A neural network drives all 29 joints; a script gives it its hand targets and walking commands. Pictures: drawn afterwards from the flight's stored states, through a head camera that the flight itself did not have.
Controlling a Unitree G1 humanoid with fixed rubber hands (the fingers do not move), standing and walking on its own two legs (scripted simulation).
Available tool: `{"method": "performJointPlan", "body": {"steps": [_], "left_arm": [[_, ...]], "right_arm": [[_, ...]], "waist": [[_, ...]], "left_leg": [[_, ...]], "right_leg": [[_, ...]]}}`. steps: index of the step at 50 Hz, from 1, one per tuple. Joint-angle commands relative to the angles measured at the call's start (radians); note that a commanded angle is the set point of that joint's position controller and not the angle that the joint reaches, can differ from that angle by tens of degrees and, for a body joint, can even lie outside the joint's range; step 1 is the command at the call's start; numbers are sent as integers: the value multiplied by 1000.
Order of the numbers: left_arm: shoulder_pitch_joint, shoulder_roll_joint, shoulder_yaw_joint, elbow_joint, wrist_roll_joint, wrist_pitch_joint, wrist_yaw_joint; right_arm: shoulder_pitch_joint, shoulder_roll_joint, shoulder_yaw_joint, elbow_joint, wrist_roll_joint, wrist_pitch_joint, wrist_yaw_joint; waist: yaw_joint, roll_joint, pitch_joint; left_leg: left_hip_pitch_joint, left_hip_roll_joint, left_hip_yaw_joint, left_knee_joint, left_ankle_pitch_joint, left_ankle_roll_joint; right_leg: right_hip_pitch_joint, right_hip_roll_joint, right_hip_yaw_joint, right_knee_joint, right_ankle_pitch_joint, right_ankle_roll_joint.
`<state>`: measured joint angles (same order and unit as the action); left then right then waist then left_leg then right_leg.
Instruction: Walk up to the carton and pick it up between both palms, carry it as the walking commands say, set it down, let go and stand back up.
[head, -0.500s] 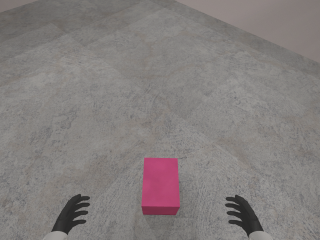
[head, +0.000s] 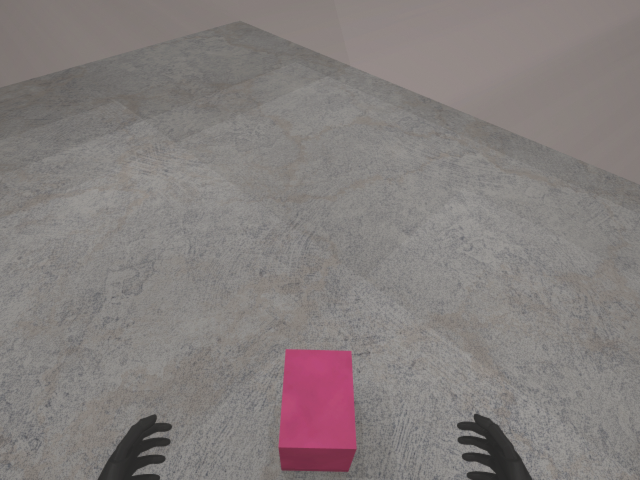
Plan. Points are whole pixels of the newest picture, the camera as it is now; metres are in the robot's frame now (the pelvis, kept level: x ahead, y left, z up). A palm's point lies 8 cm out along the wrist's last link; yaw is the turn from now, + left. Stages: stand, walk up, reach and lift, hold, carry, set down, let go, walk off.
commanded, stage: stand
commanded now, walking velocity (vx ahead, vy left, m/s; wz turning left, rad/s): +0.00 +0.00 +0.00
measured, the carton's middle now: (316, 410) +0.46 -0.02 -0.66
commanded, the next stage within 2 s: none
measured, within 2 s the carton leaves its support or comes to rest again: neither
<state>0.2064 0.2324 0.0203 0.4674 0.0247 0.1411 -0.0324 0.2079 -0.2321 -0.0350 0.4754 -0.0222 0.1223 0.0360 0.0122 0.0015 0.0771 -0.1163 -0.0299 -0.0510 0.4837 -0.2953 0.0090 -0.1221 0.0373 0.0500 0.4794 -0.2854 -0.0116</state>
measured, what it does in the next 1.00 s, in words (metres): stands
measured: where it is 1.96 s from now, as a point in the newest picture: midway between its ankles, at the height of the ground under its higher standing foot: outside the picture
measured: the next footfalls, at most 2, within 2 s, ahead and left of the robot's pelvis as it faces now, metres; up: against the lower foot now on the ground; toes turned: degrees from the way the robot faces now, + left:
none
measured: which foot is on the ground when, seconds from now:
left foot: down 0.00-1.00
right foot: down 0.00-1.00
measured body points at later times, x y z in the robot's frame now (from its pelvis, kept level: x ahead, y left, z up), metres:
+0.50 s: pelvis +0.02 +0.00 +0.00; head +0.03 +0.01 +0.45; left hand +0.16 +0.29 -0.10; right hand +0.16 -0.29 -0.10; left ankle -0.02 +0.11 -0.74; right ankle -0.01 -0.11 -0.74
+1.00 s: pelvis +0.01 +0.01 +0.01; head +0.00 +0.01 +0.46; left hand +0.12 +0.31 -0.11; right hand +0.13 -0.30 -0.10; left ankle -0.02 +0.11 -0.74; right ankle -0.01 -0.11 -0.74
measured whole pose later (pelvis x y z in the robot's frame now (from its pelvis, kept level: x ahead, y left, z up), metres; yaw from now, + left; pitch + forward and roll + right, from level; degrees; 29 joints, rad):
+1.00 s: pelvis +0.01 +0.01 +0.01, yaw +0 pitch -2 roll +0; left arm 0.15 0.36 0.02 0.93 0.03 0.00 0.02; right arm 0.16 -0.36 -0.01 0.91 -0.03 -0.01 -0.03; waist 0.00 0.00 0.01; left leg -0.11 -0.03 -0.05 0.39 -0.25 0.02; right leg -0.11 0.02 0.04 0.38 -0.24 0.00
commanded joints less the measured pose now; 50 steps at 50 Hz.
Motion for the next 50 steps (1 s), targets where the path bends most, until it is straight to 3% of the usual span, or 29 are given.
{"method": "performJointPlan", "body": {"steps": [1, 3, 10, 21, 31, 50], "left_arm": [[-39, 202, 61, 29, 19, -78, 50], [-58, 189, 57, 55, 22, -103, 48], [-55, 214, 53, 164, 17, -135, 50], [-63, 247, 44, 272, 11, -145, 60], [-83, 256, 36, 335, 6, -149, 61], [-95, 283, 30, 421, 1, -154, 54]], "right_arm": [[-38, -176, -49, 17, -23, -64, -50], [-44, -177, -45, 50, -25, -86, -51], [-51, -214, -40, 136, -15, -117, -55], [-44, -252, -31, 236, -11, -128, -67], [-57, -263, -24, 295, -6, -134, -71], [-86, -292, -10, 391, -3, -142, -65]], "waist": [[-12, -23, -48], [-15, -2, -58], [-11, 5, -144], [-11, 4, -138], [-11, 4, -127], [-8, 1, -85]], "left_leg": [[-80, 50, -18, -45, 47, -29], [-86, 57, -38, -53, 22, -19], [-54, 85, -57, -42, 268, -15], [-23, 100, -70, -55, 375, -6], [-6, 108, -79, -84, 384, -1], [-13, 118, -93, -155, 256, 6]], "right_leg": [[-132, -81, 60, -102, 1, 22], [-144, -80, 69, -107, -38, 13], [-37, -88, 57, -54, 257, 10], [3, -104, 61, -61, 351, 6], [20, -112, 64, -83, 349, 6], [19, -129, 81, -148, 245, 2]]}}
